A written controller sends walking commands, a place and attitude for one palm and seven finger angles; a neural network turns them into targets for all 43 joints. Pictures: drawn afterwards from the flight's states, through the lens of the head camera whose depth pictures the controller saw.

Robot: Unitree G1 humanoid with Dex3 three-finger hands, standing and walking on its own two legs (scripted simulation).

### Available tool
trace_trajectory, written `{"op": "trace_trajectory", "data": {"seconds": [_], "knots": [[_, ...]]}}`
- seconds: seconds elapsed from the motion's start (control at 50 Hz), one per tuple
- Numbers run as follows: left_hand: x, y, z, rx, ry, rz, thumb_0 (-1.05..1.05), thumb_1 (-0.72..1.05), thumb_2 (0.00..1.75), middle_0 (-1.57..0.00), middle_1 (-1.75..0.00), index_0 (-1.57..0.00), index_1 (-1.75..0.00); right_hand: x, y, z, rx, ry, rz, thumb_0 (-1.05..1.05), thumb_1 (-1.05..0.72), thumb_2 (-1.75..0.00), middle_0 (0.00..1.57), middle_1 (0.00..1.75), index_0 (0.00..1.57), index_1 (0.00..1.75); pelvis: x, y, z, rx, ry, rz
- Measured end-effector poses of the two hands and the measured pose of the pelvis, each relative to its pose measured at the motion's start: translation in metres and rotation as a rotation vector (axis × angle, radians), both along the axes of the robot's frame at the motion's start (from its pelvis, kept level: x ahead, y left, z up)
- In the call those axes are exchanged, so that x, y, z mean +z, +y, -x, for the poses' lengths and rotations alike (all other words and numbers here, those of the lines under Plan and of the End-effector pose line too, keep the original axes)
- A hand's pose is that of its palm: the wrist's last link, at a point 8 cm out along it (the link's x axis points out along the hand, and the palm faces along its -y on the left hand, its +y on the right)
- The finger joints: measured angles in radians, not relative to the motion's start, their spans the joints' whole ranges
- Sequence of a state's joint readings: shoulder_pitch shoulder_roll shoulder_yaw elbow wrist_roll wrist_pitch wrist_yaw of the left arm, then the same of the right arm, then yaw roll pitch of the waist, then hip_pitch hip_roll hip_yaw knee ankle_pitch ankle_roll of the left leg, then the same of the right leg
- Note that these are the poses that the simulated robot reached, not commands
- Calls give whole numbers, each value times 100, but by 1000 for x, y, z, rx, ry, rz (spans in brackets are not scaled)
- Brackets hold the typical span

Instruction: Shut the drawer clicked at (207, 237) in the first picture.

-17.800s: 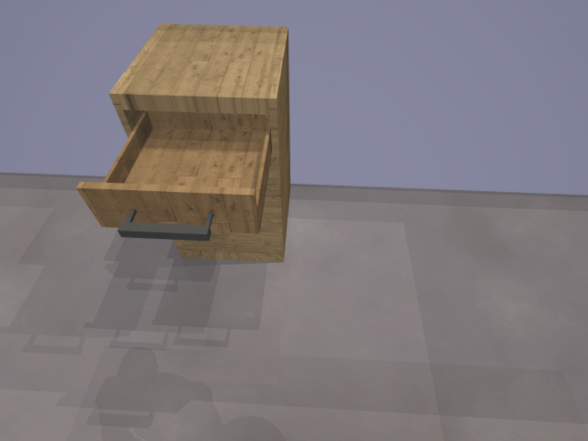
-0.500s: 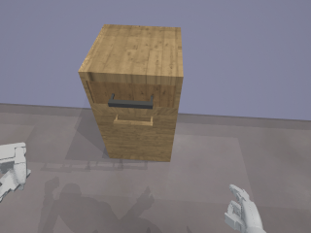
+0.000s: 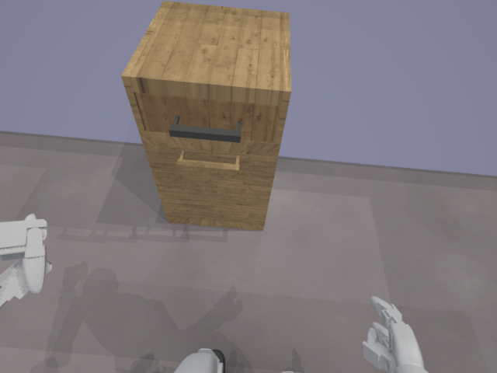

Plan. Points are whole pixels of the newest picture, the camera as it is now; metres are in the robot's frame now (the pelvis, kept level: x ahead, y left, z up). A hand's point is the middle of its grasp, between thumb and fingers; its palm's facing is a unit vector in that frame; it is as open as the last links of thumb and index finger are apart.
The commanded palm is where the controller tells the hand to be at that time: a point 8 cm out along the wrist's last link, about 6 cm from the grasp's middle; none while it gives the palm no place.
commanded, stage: step back with the hand held close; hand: left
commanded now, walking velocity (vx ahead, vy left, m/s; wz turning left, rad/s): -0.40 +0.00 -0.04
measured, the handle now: (206, 127) +0.73 +0.14 -0.12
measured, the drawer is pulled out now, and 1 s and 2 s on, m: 0.00 0.00 0.00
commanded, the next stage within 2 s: stop stepping back and stand still in 0.32 s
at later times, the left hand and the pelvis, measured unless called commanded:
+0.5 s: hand out of the picture +0.11 +0.24 +0.18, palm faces +0.28 -0.86 -0.42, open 3.3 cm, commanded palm +0.05 +0.29 +0.19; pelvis -0.10 +0.01 +0.00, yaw -3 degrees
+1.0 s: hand out of the picture +0.03 +0.24 +0.19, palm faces +0.27 -0.86 -0.44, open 3.2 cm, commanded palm +0.00 +0.29 +0.19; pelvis -0.15 +0.02 +0.01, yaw -5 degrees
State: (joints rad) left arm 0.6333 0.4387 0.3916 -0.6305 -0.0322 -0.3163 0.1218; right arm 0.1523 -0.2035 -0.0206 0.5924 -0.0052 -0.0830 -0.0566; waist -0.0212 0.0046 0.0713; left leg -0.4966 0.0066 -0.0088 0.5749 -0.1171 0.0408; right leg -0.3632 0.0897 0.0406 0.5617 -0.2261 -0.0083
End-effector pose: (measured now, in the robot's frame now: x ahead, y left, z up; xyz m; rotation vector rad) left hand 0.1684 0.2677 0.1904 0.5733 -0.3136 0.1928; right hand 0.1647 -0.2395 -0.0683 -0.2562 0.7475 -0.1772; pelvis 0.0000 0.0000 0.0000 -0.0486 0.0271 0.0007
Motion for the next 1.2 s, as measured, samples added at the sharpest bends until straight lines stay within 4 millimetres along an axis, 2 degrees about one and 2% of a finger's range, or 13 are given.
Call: {"op": "trace_trajectory", "data": {"seconds": [0.08, 0.16, 0.28, 0.36, 0.46, 0.56, 0.64, 0.7, 0.8, 0.9, 1.0, 1.12, 1.2], "knots": [[6, 5, 17, -6, -33, -1, 1, 88, 90, -141, -159, -141, -160, 7, -2, 11, -20, -9, 15, 1, -90, -89, 20, 30, 21, 30, 1, 4, 9, 15, -3, 2], [9, 25, 31, 33, -87, 14, 1, 88, 90, -141, -159, -141, -160, 11, 1, 25, -35, 7, 46, 1, -90, -89, 20, 30, 20, 30, 1, 15, 15, 28, -1, 9], [0, 51, 49, 94, -59, 20, 1, 89, 90, -141, -159, -141, -160, 15, 25, 44, 0, -9, 45, 1, -90, -89, 20, 29, 20, 30, 5, 25, 39, 27, 2, 45], [3, 48, 66, 83, -68, 65, 1, 89, 90, -141, -159, -141, -160, 17, 43, 57, 56, -4, 19, 1, -90, -89, 20, 30, 20, 30, 9, 24, 55, 11, 40, 58], [8, 28, 86, 0, -97, 88, 1, 89, 90, -141, -160, -141, -160, 15, 53, 75, 95, -19, -11, 1, -90, -89, 21, 30, 21, 30, 8, 19, 83, -37, 81, 43], [5, 6, 106, -90, -63, 32, 1, 89, 90, -141, -160, -141, -160, -2, 44, 112, 53, -31, -45, 0, -90, -89, 21, 30, 21, 30, -4, 15, 120, -73, 37, 22], [14, 11, 120, -90, -82, 18, 1, 88, 90, -141, -159, -141, -160, -7, 29, 156, -53, 20, -36, 1, -90, -89, 21, 30, 21, 30, -5, 18, 114, -90, -1, 3], [10, 22, 122, -37, -107, 52, 1, 88, 90, -141, -159, -141, -160, -8, 16, 181, -124, 28, -8, 1, -90, -89, 21, 30, 21, 30, -6, 21, 117, -89, -28, -29], [-1, 29, 121, 36, -31, 85, 1, 89, 90, -141, -159, -141, -160, -3, 7, 212, -145, 12, 1, 1, -90, -89, 20, 30, 20, 30, 2, 21, 145, -91, -46, -35], [1, 8, 155, -32, 27, 70, 2, 89, 90, -141, -159, -140, -160, -1, 1, 233, -133, 49, -9, 1, -90, -89, 20, 30, 20, 30, 5, 18, 162, -79, -47, -43], [14, 15, 173, -15, -42, 61, 1, 88, 90, -141, -159, -141, -160, 5, 1, 238, -144, 80, 20, 1, -90, -89, 20, 30, 20, 30, 11, 22, 155, -81, -18, -56], [-2, 49, 156, 119, -58, 91, 1, 89, 90, -141, -159, -141, -160, -6, 18, 211, -112, 25, 26, 1, -90, -89, 20, 29, 20, 30, 1, 37, 156, -58, -31, -58], [0, 39, 147, 96, -12, 62, 1, 89, 90, -141, -160, -141, -160, -6, 41, 193, -57, -36, -59, 1, -90, -89, 20, 29, 20, 30, 3, 34, 159, -62, -41, -65]]}}
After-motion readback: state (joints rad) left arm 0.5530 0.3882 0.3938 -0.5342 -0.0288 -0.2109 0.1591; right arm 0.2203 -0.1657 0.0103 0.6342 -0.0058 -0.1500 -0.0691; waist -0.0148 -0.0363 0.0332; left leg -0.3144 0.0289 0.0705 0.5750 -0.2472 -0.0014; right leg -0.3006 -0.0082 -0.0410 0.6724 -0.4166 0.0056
